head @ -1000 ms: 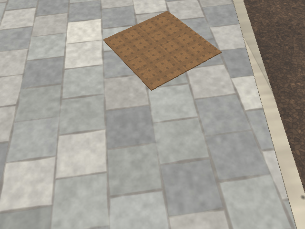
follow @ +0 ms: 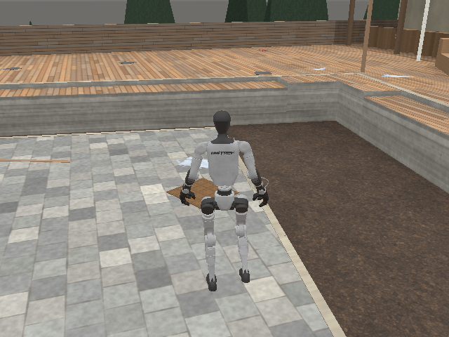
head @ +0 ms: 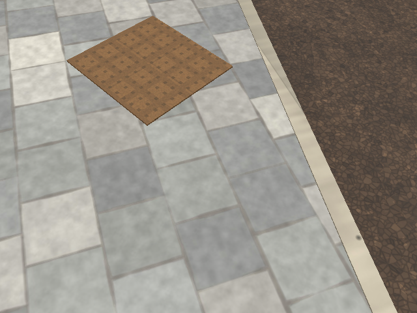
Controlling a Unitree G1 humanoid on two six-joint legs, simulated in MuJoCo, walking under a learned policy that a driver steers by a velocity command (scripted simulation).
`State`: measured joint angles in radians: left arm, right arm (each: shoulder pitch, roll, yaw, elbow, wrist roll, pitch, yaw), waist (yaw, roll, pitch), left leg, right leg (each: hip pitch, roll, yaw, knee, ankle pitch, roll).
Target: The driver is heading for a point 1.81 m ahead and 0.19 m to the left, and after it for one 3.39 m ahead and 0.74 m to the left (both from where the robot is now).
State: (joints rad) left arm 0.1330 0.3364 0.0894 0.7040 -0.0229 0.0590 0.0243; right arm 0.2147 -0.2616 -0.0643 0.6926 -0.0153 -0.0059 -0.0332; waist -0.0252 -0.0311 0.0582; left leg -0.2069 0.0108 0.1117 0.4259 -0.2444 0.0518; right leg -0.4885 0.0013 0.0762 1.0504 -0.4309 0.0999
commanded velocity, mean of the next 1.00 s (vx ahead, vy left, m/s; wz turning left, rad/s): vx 0.34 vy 0.00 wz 0.16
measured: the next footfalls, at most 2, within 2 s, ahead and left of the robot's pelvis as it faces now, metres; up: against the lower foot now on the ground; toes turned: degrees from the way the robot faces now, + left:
right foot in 0.18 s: +0.02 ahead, -0.15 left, +0.00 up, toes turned -2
left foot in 0.64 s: +0.31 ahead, +0.12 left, +0.00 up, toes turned +8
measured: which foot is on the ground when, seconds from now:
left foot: down 0.00-0.18, up 0.20-0.62, down 0.64-1.00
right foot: up 0.00-0.16, down 0.18-0.64, up 0.66-1.00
